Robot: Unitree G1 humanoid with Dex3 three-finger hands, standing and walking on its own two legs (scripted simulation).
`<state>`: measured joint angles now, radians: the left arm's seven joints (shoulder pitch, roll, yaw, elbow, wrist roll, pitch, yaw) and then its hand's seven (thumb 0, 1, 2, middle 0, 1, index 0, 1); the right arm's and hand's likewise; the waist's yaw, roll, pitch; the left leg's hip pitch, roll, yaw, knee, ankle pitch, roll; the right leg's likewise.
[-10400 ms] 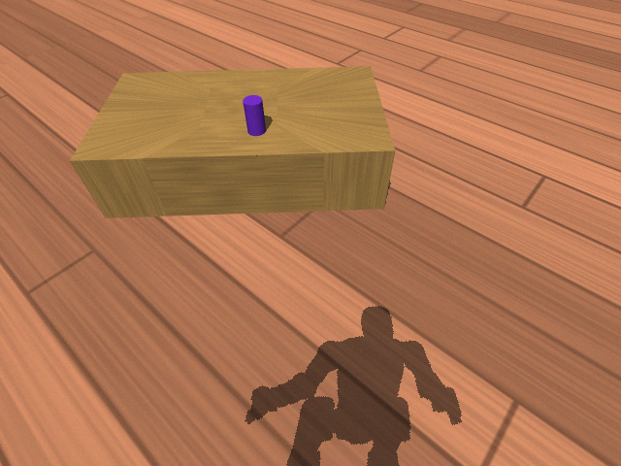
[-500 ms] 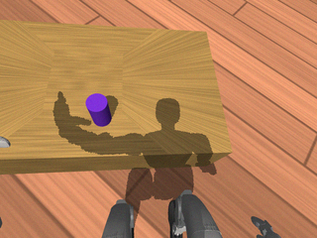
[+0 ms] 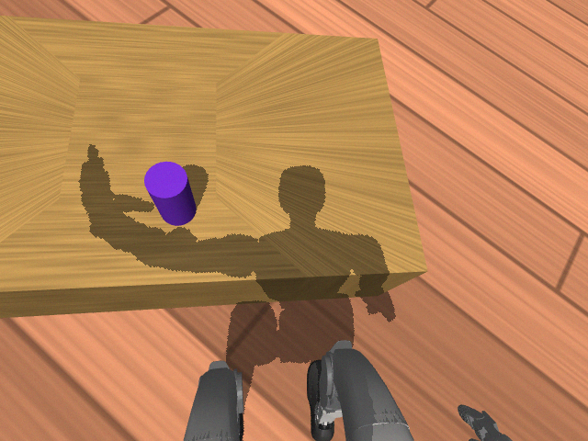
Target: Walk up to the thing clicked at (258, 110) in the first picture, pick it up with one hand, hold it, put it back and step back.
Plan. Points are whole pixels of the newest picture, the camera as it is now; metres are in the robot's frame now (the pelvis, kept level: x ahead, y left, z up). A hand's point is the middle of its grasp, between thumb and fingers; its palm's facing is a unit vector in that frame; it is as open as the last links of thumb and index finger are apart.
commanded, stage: go down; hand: left
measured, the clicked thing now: (172, 195) +0.55 +0.20 -0.27
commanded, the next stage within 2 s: approach in 0.08 s
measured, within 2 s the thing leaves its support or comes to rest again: neither
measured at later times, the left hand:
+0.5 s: hand out of the picture +0.44 +0.37 -0.04, palm faces +0.18 -0.98 +0.01, open 17.7 cm
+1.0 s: hand (136, 229) +0.48 +0.26 -0.26, palm faces +0.10 -0.99 +0.04, open 17.7 cm
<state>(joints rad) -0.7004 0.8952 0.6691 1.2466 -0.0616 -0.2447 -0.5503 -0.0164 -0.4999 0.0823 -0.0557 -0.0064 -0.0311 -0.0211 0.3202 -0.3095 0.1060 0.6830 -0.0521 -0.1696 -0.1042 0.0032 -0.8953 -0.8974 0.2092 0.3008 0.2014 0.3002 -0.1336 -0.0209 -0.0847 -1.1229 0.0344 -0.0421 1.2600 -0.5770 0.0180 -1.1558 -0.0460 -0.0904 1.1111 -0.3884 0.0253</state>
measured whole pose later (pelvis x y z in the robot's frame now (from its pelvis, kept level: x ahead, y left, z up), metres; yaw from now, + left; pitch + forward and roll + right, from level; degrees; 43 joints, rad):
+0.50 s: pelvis -0.01 +0.00 -0.06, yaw -1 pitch +32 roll -6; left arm -0.83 0.91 0.65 1.35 -0.19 -0.47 -0.59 -0.02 -0.58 0.02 -0.06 -0.02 -0.04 -0.03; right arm 0.29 -0.34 0.14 0.65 -0.06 -0.18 -0.08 0.00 -0.89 -0.89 0.21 0.30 0.20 0.30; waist -0.17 -0.03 -0.13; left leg -1.41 0.02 -0.06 1.50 -0.65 0.02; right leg -1.45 -0.06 -0.09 1.35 -0.45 0.02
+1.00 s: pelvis -0.07 -0.01 -0.25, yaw -2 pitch +34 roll -7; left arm -1.06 0.82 0.64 1.37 -0.05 -0.56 -0.42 -0.02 -0.60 0.04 -0.05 -0.07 -0.04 -0.07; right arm 0.20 -0.31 0.19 0.64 -0.13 -0.09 0.04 0.00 -0.94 -0.90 0.21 0.30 0.20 0.30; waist -0.27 -0.01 -0.03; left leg -2.05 -0.01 -0.08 2.18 -0.73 0.02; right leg -2.09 -0.10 -0.08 1.99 -0.49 0.01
